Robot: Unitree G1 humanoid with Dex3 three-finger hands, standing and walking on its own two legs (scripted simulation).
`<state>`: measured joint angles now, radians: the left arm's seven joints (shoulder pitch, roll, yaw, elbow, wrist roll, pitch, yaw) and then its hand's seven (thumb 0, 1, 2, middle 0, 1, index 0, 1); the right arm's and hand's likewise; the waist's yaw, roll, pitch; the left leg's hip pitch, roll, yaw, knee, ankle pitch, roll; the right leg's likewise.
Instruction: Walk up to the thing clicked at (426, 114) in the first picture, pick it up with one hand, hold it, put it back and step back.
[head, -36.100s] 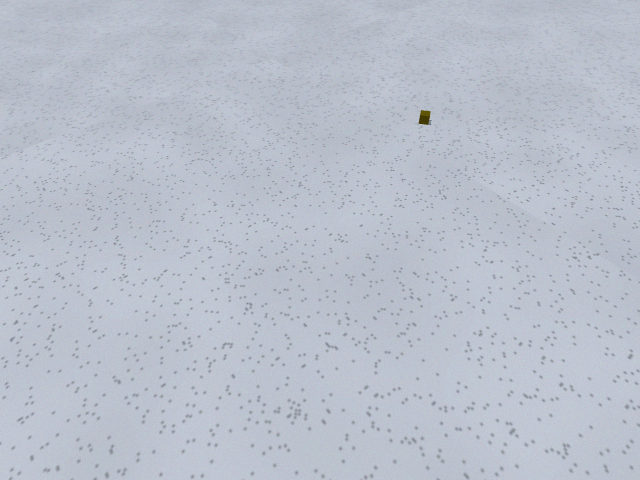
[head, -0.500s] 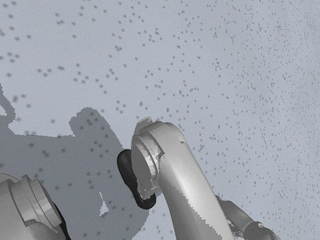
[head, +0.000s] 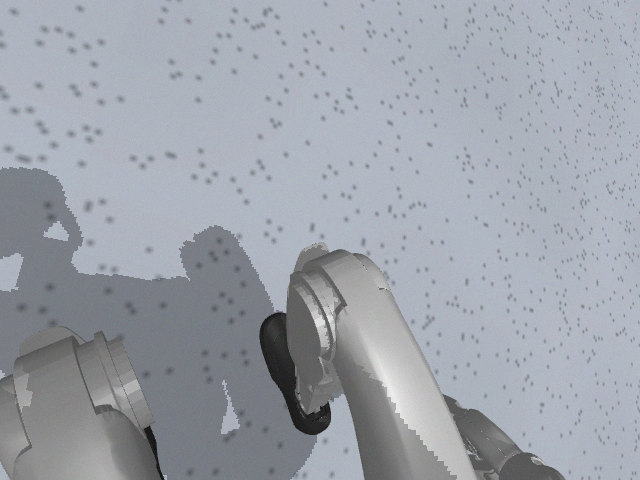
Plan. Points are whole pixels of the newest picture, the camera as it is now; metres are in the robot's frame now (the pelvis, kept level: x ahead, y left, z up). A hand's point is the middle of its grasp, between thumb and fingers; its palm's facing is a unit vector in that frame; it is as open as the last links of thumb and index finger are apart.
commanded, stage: settle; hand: left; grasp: from above
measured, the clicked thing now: out of the picture +0.49 +0.40 -0.25
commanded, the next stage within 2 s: lift in 0.40 s
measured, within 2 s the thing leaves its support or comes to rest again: neither
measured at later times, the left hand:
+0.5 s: hand out of the picture +0.46 +0.38 -0.15, palm faces -0.42 -0.13 -0.90, open 5.9 cm
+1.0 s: hand out of the picture +0.41 +0.38 -0.05, palm faces -0.46 -0.18 -0.87, open 5.7 cm
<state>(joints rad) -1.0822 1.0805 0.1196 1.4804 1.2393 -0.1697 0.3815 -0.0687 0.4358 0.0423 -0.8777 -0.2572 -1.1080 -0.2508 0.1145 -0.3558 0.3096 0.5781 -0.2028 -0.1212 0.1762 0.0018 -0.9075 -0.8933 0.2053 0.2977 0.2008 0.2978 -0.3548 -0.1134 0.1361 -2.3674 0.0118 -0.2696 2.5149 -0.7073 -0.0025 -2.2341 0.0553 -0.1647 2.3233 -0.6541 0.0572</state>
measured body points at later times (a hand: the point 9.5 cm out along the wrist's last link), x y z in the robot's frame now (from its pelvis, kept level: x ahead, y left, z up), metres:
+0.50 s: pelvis -0.01 +0.00 +0.01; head +0.25 +0.12 +0.36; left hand +0.48 +0.38 -0.09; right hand +0.09 -0.27 -0.07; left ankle +0.06 +0.13 -0.28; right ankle +0.12 -0.12 -0.28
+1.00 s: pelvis -0.01 +0.00 +0.07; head +0.21 +0.09 +0.45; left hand +0.43 +0.39 +0.00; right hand +0.10 -0.27 -0.04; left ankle +0.06 +0.13 -0.28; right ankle +0.12 -0.12 -0.28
